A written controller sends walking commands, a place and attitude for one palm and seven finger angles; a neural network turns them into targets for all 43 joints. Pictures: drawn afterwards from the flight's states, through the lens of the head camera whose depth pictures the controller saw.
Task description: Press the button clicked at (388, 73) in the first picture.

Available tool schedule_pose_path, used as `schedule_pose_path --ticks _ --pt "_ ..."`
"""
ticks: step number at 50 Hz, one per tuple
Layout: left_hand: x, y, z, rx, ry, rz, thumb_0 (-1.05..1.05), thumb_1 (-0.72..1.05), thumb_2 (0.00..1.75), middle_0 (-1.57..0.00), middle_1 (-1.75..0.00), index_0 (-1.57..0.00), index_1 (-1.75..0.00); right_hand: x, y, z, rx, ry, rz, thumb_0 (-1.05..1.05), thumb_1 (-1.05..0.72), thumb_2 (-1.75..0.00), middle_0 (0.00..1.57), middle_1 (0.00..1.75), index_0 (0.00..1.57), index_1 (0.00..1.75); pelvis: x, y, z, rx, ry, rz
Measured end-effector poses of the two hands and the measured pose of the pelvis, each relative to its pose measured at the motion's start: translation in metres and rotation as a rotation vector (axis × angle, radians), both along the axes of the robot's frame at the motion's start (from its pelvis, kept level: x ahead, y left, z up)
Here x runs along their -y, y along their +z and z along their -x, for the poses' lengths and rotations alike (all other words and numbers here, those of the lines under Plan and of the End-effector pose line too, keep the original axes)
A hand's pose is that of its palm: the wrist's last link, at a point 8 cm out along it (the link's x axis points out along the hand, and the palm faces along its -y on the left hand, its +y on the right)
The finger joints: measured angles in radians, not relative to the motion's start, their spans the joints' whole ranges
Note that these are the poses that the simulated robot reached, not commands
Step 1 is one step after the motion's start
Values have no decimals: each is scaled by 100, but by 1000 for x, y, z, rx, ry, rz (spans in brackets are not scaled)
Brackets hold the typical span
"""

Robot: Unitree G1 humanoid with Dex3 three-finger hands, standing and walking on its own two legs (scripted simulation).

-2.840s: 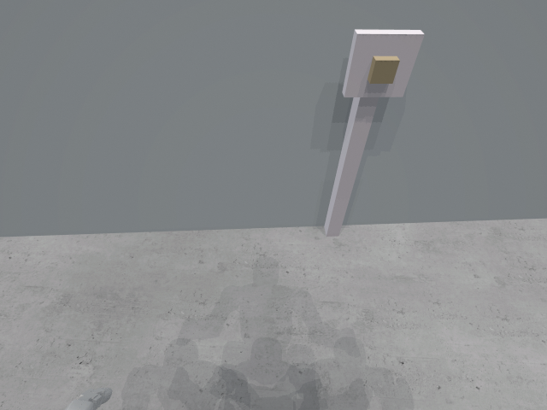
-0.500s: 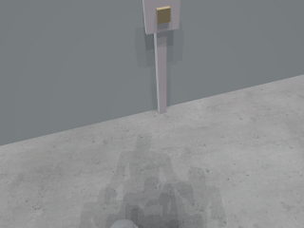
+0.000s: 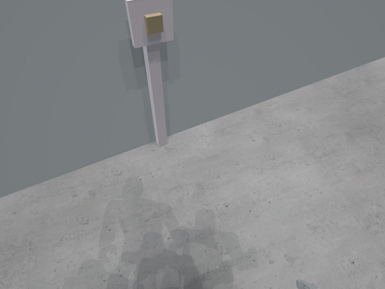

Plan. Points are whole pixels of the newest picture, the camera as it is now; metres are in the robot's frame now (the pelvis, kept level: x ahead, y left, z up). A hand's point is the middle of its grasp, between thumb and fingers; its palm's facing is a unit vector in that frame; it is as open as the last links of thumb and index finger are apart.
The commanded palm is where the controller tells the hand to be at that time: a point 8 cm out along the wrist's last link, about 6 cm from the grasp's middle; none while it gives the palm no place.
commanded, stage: walk to a spot facing it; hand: left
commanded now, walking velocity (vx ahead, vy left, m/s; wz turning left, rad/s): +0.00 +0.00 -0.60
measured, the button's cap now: (153, 23) +1.02 +0.28 +0.05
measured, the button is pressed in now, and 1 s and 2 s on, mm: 0 0 0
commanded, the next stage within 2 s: turn to face it in 1.74 s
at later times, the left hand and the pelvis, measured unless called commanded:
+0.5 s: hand out of the picture +0.13 +0.18 -0.16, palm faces -0.38 -0.91 -0.18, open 7.4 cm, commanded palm none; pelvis -0.01 +0.02 +0.00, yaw -22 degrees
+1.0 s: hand (157, 254) +0.23 +0.12 -0.21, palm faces -0.50 -0.86 -0.12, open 7.4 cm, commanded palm none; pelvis +0.18 -0.05 -0.03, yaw -34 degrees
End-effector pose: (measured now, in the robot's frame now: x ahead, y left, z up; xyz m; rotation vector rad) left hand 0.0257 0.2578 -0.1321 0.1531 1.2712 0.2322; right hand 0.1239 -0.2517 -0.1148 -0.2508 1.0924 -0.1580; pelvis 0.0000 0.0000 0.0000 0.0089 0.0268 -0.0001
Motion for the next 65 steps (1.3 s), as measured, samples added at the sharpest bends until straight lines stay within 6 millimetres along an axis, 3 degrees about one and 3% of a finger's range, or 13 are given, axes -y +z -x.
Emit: schedule_pose_path --ticks 4,9,16,21,27,31,33,36,44,50,55,60,65 --pt "-25 -12 -10 9 -54 12 0 90 90 -20 -30 -21 -30 -17 5 28 35 -53 21 0 -91 -90 20 30 20 30 -20 -6 11 6 -44 9" --pt "-44 -7 -28 22 -137 21 0 90 90 -20 -30 -20 -30 -30 14 80 -15 -137 33 0 -91 -90 20 30 20 30 -34 3 19 30 -121 30" --pt "-44 -5 -45 -18 -250 34 0 91 90 -19 -30 -20 -30 -39 9 136 -55 -272 12 1 -90 -90 20 30 20 30 -43 5 20 25 -239 43" --pt "-13 -3 -78 -34 -375 53 0 91 90 -19 -30 -20 -30 -40 0 190 -125 -401 -22 0 -90 -90 20 30 20 30 -34 5 16 10 -316 43" --pt "56 3 -145 47 -541 61 0 91 90 -19 -30 -20 -30 -32 -17 262 -276 -562 -70 0 -90 -90 20 30 20 30 -6 -2 4 -5 -404 32" --pt "96 1 -179 155 -587 60 0 90 90 -20 -30 -20 -30 -21 -31 283 -377 -607 -105 1 -91 -90 20 30 20 30 16 -14 -8 1 -431 36" --pt "106 4 -184 161 -586 64 0 90 90 -20 -30 -20 -30 -12 -28 271 -374 -618 -111 1 -91 -90 20 30 20 30 25 -10 -20 5 -451 34" --pt "113 3 -185 105 -594 60 0 90 90 -20 -30 -20 -30 6 -21 233 -292 -627 -103 1 -91 -90 20 30 20 30 36 -2 -39 8 -485 26" --pt "108 -19 -189 -114 -593 69 0 90 90 -20 -30 -21 -30 45 -11 87 -58 -586 -66 1 -91 -90 20 30 20 30 48 -5 -106 7 -544 50" --pt "91 -53 -231 -249 -570 73 0 90 90 -20 -30 -21 -30 55 -14 -17 53 -553 -5 0 -91 -90 20 30 20 30 50 -27 -178 23 -587 60" --pt "103 -42 -310 -197 -624 71 0 90 90 -20 -30 -20 -30 35 -4 -33 19 -638 -14 0 -91 -90 20 30 20 30 53 -11 -222 41 -640 73" --pt "133 -21 -394 -74 -671 81 0 91 90 -19 -30 -20 -30 19 4 -21 -75 -755 -24 -1 -95 -90 20 30 20 30 60 4 -262 32 -673 73" --pt "167 -14 -450 -30 -711 89 0 91 90 -19 -30 -20 -30 -5 -2 -13 -183 -844 -88 -1 -94 -90 20 30 20 30 75 6 -297 28 -712 56"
